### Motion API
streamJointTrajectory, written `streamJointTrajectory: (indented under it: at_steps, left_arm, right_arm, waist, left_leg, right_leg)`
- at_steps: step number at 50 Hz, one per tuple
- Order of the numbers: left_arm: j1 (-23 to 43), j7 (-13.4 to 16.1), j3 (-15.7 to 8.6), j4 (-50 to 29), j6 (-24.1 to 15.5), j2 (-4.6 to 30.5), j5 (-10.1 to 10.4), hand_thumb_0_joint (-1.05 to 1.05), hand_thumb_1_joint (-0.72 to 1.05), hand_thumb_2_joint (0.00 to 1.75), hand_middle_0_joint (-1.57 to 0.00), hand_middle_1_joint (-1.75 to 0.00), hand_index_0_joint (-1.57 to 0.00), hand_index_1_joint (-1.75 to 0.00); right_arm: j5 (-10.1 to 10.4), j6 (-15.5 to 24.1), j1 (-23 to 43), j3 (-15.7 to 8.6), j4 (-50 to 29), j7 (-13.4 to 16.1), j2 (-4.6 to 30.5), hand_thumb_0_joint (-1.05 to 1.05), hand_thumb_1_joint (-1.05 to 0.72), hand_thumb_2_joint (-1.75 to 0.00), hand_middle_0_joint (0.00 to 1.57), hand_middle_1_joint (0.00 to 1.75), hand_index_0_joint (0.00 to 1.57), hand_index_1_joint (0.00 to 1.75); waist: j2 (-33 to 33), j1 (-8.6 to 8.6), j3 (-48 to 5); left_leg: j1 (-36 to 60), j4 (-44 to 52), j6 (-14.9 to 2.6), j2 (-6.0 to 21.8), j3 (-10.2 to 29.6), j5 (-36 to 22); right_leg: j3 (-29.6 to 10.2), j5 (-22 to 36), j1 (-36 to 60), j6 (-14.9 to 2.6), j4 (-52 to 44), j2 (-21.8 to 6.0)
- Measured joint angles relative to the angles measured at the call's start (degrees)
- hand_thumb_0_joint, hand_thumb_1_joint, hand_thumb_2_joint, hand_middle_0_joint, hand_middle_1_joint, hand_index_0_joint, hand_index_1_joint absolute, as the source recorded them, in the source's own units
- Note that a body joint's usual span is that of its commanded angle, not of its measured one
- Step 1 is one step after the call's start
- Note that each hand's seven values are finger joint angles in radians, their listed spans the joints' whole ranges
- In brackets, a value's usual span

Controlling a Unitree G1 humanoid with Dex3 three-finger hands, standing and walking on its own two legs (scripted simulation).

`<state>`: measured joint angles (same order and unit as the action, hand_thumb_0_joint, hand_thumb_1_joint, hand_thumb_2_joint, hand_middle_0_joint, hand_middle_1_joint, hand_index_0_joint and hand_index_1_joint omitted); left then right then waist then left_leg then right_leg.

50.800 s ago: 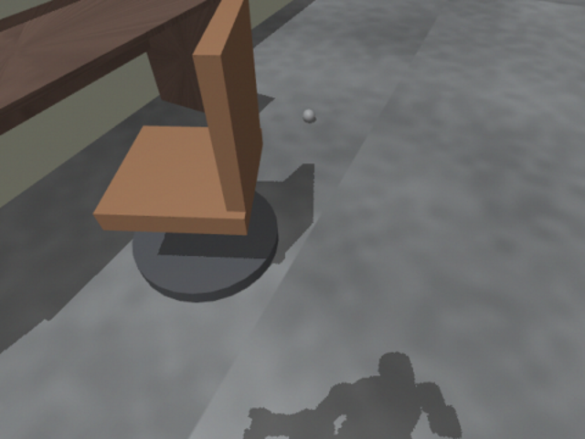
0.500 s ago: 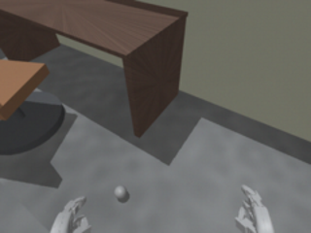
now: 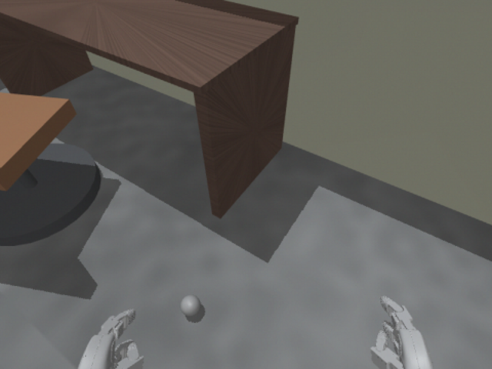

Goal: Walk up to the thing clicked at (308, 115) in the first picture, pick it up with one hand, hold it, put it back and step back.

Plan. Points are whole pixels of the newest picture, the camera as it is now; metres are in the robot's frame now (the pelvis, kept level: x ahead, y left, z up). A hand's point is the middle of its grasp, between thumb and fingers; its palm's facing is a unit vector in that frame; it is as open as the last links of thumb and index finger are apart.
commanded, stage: home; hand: left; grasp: from above
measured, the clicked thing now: (190, 305) +0.47 +0.22 -0.68
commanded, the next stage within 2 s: stand in 0.44 s
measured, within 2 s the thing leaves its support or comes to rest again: neither
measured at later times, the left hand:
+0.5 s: hand out of the picture +0.16 +0.18 -0.04, palm faces +0.04 -0.98 -0.20, open 7.4 cm
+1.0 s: hand out of the picture +0.04 +0.24 -0.11, palm faces +0.05 -0.94 -0.33, open 7.3 cm
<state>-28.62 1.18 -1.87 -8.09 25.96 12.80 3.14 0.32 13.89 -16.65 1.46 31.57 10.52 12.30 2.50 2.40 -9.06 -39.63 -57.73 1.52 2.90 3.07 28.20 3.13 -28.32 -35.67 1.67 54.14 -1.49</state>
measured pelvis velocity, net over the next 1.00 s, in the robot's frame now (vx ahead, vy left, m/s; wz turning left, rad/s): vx -0.01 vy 0.00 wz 0.02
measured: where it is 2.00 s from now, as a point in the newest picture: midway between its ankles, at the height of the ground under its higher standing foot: outside the picture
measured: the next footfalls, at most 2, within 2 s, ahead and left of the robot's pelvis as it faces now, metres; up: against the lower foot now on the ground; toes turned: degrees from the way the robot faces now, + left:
none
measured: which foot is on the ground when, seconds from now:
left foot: down 0.00-1.00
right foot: down 0.00-1.00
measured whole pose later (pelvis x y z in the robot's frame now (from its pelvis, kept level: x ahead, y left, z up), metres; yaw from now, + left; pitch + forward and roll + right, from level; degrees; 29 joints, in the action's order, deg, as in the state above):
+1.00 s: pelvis -0.01 +0.00 +0.05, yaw +1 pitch -2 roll +0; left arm -13.5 1.9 -2.8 53.9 1.4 16.2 -2.1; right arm -2.4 0.5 -11.3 -2.8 56.6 0.7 16.6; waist 0.1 -1.1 3.6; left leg -16.2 -35.7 0.6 0.6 1.5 17.8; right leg 2.6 -19.1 -13.4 2.2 34.4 -3.6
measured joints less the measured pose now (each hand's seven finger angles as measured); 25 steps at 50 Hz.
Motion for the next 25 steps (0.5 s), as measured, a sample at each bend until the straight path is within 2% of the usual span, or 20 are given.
streamJointTrajectory:
  at_steps: [25]
  left_arm:
    - [0.02,-0.08,0.07,0.07,0.51,-0.05,0.02,0.01,0.91,0.90,-0.20,-0.30,-0.20,-0.30]
  right_arm:
    - [0.11,-0.68,-0.06,-0.07,-0.92,-0.44,0.14,0.01,-0.90,-0.90,0.20,0.30,0.20,0.30]
  waist:
    - [0.13,0.01,0.03]
  left_leg:
    - [-0.16,-0.05,0.08,0.00,0.09,-0.49]
  right_leg:
    - [0.01,0.43,-0.20,-0.12,0.16,0.05]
